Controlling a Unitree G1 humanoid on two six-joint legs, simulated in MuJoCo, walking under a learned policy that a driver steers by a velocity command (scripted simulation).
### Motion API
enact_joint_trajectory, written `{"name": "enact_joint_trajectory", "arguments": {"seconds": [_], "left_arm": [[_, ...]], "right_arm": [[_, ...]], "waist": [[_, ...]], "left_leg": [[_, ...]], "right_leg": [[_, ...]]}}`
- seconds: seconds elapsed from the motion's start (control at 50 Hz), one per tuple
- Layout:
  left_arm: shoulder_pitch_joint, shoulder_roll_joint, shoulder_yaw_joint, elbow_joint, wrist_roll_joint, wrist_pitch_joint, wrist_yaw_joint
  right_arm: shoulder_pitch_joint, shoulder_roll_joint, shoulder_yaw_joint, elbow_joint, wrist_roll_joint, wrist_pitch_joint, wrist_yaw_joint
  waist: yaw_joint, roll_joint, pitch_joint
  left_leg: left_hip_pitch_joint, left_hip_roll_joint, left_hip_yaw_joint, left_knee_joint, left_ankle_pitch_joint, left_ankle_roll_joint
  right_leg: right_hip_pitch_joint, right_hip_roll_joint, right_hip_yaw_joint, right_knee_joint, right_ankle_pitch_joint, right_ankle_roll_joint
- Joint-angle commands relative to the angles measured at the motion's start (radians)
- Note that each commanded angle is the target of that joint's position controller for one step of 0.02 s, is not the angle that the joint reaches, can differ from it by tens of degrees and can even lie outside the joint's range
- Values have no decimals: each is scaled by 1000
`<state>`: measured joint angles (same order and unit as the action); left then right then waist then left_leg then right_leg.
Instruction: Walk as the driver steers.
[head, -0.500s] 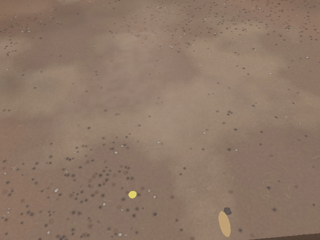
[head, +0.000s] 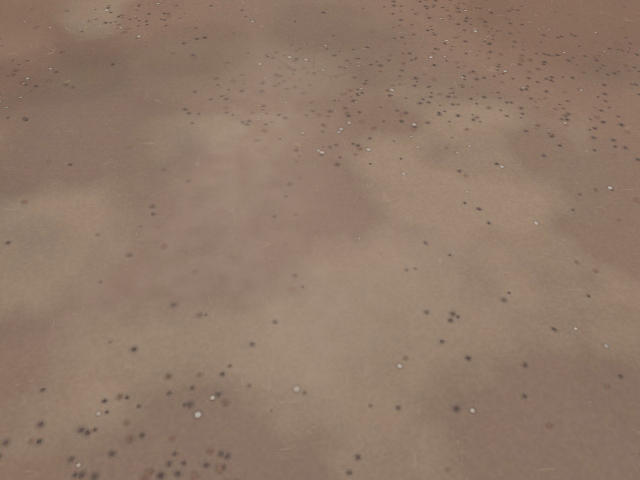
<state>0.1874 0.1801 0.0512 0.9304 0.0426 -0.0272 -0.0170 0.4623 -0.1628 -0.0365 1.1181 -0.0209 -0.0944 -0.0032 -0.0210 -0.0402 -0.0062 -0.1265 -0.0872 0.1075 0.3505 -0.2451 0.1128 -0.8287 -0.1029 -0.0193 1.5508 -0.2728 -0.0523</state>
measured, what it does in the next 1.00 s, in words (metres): climbs: right foot 0.10 m higher, then left foot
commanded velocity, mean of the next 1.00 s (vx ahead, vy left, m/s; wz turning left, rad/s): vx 0.20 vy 0.00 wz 0.00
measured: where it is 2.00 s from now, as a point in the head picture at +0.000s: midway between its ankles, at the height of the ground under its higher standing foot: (315, 462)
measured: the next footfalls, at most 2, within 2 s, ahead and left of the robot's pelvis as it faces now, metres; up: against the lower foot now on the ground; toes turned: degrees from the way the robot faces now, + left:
right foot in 0.28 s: +0.37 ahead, -0.10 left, +0.10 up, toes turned -6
left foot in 0.78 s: +0.37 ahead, +0.09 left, +0.10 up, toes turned +2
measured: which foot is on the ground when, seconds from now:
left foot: down 0.00-0.28, up 0.30-0.76, down 0.78-1.00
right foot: up 0.00-0.26, down 0.28-1.00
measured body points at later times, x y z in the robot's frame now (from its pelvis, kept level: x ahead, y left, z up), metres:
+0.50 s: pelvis +0.26 -0.05 +0.09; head +0.30 -0.06 +0.53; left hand +0.30 +0.20 -0.05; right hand +0.36 -0.30 -0.05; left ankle +0.23 +0.09 -0.52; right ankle +0.33 -0.10 -0.64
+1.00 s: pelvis +0.32 -0.03 +0.11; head +0.32 -0.02 +0.56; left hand +0.36 +0.20 -0.04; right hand +0.35 -0.25 -0.05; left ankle +0.33 +0.09 -0.64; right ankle +0.33 -0.10 -0.64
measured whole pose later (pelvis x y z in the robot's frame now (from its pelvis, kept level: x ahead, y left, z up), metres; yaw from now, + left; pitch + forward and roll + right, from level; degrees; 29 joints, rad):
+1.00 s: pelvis +0.32 -0.03 +0.11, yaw +0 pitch -1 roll +0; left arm 0.29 0.16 0.01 0.99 0.01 -0.03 0.03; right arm 0.31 -0.14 0.00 1.03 -0.01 -0.02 -0.04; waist 0.01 -0.01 0.00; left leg -0.17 0.01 0.04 0.39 -0.20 0.00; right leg -0.17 0.03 -0.12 0.37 -0.20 -0.07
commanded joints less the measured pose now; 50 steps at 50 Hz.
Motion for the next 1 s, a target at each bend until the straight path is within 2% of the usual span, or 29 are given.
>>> {"name": "enact_joint_trajectory", "arguments": {"seconds": [0.02,0.08,0.14,0.16,0.18,0.2,0.22,0.24,0.26,0.28,0.3,0.32,0.34,0.36,0.38,0.4,0.42,0.46,0.54,0.6,0.66,0.72,0.76,0.78,0.8,0.82,0.84,0.86,1.0], "left_arm": [[-131,-41,-27,-123,-4,8,21],[-297,-55,-67,-256,-4,-6,32],[-298,-35,-87,-319,2,-4,7],[-292,-36,-90,-327,-2,5,3],[-253,-44,-92,-301,-25,11,0],[-185,-63,-101,-293,-42,9,6],[-118,-28,-89,-263,-47,6,14],[6,12,-70,-223,-44,-4,22],[129,48,-53,-188,-38,-18,21],[227,109,-30,-151,-16,-34,16],[285,257,10,-98,-1,-39,14],[246,251,28,-110,-40,-30,15],[81,198,18,-117,-47,-36,15],[32,110,4,-98,-45,-38,14],[33,61,-4,-68,-30,-43,20],[41,19,-14,-44,-23,-48,27],[53,12,-15,-24,-18,-56,28],[81,47,-4,5,-19,-76,22],[73,62,-23,-36,-11,-91,32],[114,97,-22,-39,-25,-80,30],[174,111,-18,-25,-22,-56,30],[168,103,-19,-25,-13,-35,34],[148,93,-23,-23,-22,-22,41],[160,81,-26,-21,-23,-23,44],[226,56,-26,-20,-33,-25,40],[230,40,-30,4,-41,-20,40],[204,69,-24,10,-38,-15,42],[186,77,-20,14,-38,-12,44],[162,53,-28,51,-37,-7,51]], "right_arm": [[116,-80,4,-2,-6,-17,-1],[144,-75,24,7,-13,-21,-4],[133,-97,30,3,8,-12,-38],[138,-92,29,11,16,-6,-43],[115,-74,41,-6,31,-5,-38],[75,-113,38,-32,28,-6,-34],[95,-150,29,-35,27,-3,-30],[103,-183,16,-32,19,2,-25],[72,-220,-2,-39,26,3,-16],[72,-209,-11,-51,37,-6,-8],[208,-34,9,-106,69,-7,12],[210,-120,-21,-97,24,-9,13],[164,-83,-22,-135,23,7,9],[66,-78,-23,-166,-6,20,-2],[-9,-69,-27,-191,-15,31,-11],[-12,-60,-26,-210,-15,51,-17],[-18,-51,-23,-221,-8,66,-22],[-17,-46,-17,-242,-4,72,-27],[-21,-50,-10,-220,6,91,-21],[-97,-44,3,-229,5,104,-22],[-149,-59,8,-228,0,124,-27],[-170,-67,12,-223,1,117,-33],[-135,-58,19,-201,0,96,-37],[-104,-83,17,-185,-5,83,-41],[-128,-136,9,-183,-2,73,-45],[-144,-95,16,-166,16,71,-38],[-140,-53,27,-159,16,66,-31],[-137,-48,28,-151,16,65,-31],[-110,-62,28,-102,14,67,-40]], "waist": [[-7,111,132],[2,42,159],[24,44,117],[13,67,101],[17,40,64],[60,94,27],[80,148,-41],[132,202,-114],[190,236,-173],[226,219,-245],[108,-187,-379],[100,-81,-471],[9,-31,-329],[10,81,-164],[5,101,-67],[-24,65,-20],[-36,49,-3],[-61,34,-4],[-62,-10,-78],[-28,-53,-90],[18,-89,-66],[36,-76,-11],[9,-21,20],[13,20,14],[77,118,23],[71,173,33],[55,145,51],[46,132,55],[32,64,56]], "left_leg": [[50,341,-334,-161,21,164],[28,307,-292,-185,-85,100],[-16,284,-230,-290,173,96],[-11,280,-185,-333,325,103],[2,246,-109,-318,624,96],[-23,266,-67,-241,1079,88],[62,274,-60,-122,1430,70],[169,288,-77,48,1563,42],[242,293,-70,240,1546,6],[146,250,-73,500,1262,-31],[-257,-9,-55,1024,-84,-117],[-275,-37,-252,1242,-124,-98],[-338,21,-231,1310,-77,-100],[-417,63,-173,1282,-83,-87],[-462,87,-193,1269,-77,-64],[-461,99,-200,1253,-78,-50],[-456,103,-206,1219,-73,-35],[-439,103,-222,1090,-30,-32],[-324,105,-143,772,14,-86],[-277,125,-103,525,46,-106],[-231,128,-83,393,-2,-114],[-175,130,-77,260,-66,-106],[-57,142,-97,39,63,-96],[11,200,-164,-3,151,-92],[16,259,-235,15,265,-69],[-98,242,-236,-8,173,-55],[-147,217,-216,-31,115,-67],[-153,198,-195,-40,91,-78],[-80,189,-179,-48,135,-73]], "right_leg": [[-462,7,-47,395,-118,-5],[-590,-7,-55,319,-156,-34],[-371,-22,-91,-14,-71,-36],[-250,-15,-111,-123,-48,-46],[-91,28,-169,-237,-20,-61],[121,69,-198,-358,-6,-88],[233,137,-234,-406,-37,-96],[323,173,-211,-501,-25,-107],[427,181,-163,-678,46,-117],[626,105,2,-793,167,-155],[979,-316,606,-950,903,-341],[905,-299,793,-1098,1096,-363],[763,-295,631,-1084,883,-362],[637,-248,515,-1085,675,-310],[551,-198,415,-1091,549,-261],[476,-159,338,-1130,484,-226],[448,-143,269,-1173,456,-200],[458,-110,164,-1218,571,-171],[524,-78,-4,-1251,900,-168],[595,-51,-35,-1269,746,-121],[619,-79,12,-1297,471,-116],[590,-108,77,-1310,186,-146],[540,-88,86,-1272,89,-109],[512,-68,91,-1247,83,-76],[497,2,53,-1234,72,-46],[591,42,20,-1251,62,-27],[653,34,25,-1243,89,-21],[675,26,31,-1241,107,-22],[668,9,38,-1264,124,-19]]}}
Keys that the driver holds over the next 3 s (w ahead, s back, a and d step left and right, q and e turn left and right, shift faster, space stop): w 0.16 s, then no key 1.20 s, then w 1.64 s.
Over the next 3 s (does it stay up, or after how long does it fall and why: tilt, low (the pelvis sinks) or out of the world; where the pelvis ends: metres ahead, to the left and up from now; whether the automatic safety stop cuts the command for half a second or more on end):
stays up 1.10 0.04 0.11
